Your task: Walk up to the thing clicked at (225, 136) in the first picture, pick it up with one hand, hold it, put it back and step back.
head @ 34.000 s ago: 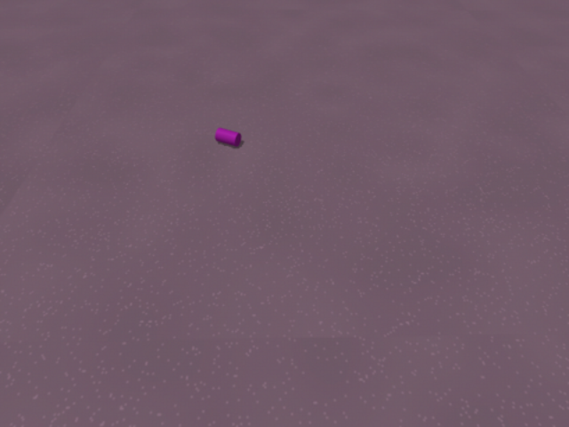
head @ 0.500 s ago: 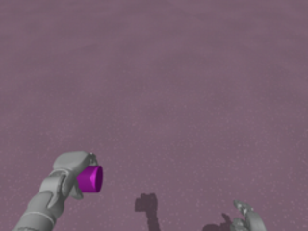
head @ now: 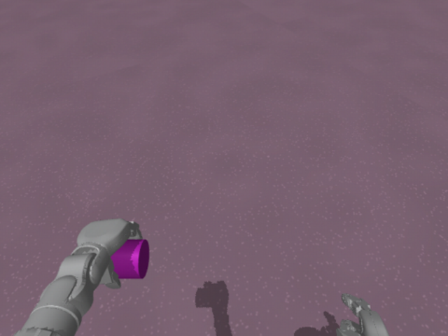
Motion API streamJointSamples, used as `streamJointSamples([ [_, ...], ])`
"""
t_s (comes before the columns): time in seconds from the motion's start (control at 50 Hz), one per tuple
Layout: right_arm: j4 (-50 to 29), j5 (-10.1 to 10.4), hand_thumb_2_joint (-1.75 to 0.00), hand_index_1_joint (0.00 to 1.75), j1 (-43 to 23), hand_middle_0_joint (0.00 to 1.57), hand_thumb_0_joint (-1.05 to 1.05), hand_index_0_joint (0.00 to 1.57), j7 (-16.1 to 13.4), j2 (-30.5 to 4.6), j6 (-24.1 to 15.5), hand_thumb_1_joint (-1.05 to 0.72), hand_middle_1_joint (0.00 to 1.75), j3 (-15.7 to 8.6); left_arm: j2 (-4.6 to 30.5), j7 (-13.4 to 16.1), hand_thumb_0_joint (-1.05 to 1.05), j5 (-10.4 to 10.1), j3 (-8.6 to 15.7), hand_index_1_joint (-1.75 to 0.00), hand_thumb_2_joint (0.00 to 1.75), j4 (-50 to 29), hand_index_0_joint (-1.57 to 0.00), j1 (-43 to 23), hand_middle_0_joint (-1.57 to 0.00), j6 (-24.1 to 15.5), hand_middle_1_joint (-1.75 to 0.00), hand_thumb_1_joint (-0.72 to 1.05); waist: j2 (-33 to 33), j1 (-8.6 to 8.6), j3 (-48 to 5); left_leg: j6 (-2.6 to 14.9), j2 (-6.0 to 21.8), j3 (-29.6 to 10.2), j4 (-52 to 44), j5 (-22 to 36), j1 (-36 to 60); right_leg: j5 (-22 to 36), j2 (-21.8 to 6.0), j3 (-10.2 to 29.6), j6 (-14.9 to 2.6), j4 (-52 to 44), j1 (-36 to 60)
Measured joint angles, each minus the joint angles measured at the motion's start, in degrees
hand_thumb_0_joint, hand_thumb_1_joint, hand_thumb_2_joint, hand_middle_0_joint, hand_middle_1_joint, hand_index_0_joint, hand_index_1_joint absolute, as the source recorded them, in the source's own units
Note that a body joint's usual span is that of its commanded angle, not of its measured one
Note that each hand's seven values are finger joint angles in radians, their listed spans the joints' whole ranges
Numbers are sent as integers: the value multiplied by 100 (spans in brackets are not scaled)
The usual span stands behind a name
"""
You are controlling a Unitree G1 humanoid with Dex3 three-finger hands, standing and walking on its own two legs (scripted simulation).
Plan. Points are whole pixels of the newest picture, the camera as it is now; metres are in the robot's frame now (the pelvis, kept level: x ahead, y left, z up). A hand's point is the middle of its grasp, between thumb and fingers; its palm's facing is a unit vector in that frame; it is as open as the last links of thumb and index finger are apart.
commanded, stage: crouch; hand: left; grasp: from above
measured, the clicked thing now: (113, 258) +0.29 +0.24 -0.07
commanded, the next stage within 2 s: lower in 1.78 s
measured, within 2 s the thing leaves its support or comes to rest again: neither
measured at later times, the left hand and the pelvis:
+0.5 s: hand (124, 280) +0.29 +0.27 -0.23, palm faces -0.45 +0.03 -0.89, open 10.1 cm; pelvis -0.03 +0.01 -0.11, yaw +1 degrees
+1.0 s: hand (140, 296) +0.32 +0.30 -0.46, palm faces -0.49 -0.03 -0.87, open 10.2 cm; pelvis -0.07 +0.01 -0.30, yaw -1 degrees
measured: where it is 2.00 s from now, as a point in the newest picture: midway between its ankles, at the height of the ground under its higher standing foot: outside the picture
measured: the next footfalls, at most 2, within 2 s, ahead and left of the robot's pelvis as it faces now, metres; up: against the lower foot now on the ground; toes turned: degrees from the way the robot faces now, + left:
none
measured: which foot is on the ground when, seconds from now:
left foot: down 0.00-1.00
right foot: down 0.00-1.00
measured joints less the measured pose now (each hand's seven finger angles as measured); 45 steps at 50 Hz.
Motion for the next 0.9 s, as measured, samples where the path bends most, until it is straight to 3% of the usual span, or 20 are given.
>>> streamJointSamples([
  [0.22,87,-156,-90,30,-27,20,1,20,127,26,45,-88,29,-69,0,908,-2,452,213,-44,47,1146,-75,-343,-69,-350,-44,-3,-199,-163,-39,-21,11,-119,687,-198,-933,-208,9,-73,-18,645,-873],
  [0.4,164,-371,-90,30,174,20,1,20,311,-146,-27,-88,29,-268,139,1952,-2,1075,482,-47,44,2210,-74,-991,-68,-679,-46,-2,-252,-345,-538,-35,51,-310,2981,-1039,-3413,-979,51,-114,35,2757,-3230],
  [0.52,303,-469,-89,30,218,20,1,20,298,-177,-180,-89,29,-311,265,2398,-2,1192,649,-48,43,2750,-72,-1532,-66,-616,-48,0,-197,-515,-824,6,38,-403,4499,-1528,-5130,-1432,63,-91,69,4192,-4894],
  [0.62,449,-560,-89,30,210,20,1,20,254,-92,-332,-89,29,-311,350,2556,-2,1170,851,-50,44,2980,-70,-1917,-64,-493,-49,1,-112,-631,-1016,56,25,-456,5594,-1838,-6396,-1713,81,-51,98,5232,-6130],
  [0.74,486,-640,-89,30,147,20,1,20,298,65,-464,-89,29,-256,538,2494,-2,1130,1077,-52,47,3094,-68,-2274,-63,-453,-51,0,-23,-757,-1053,89,-24,-514,6642,-2064,-7615,-1945,79,-9,120,6251,-7316],
  [0.9,470,-730,-89,30,42,21,1,21,489,123,-656,-88,29,-137,777,2329,-2,1179,1375,-53,49,3247,-69,-2488,-64,-767,-52,-1,28,-798,-1060,97,-105,-638,7735,-2262,-8926,-2180,68,-15,148,7313,-8557],
])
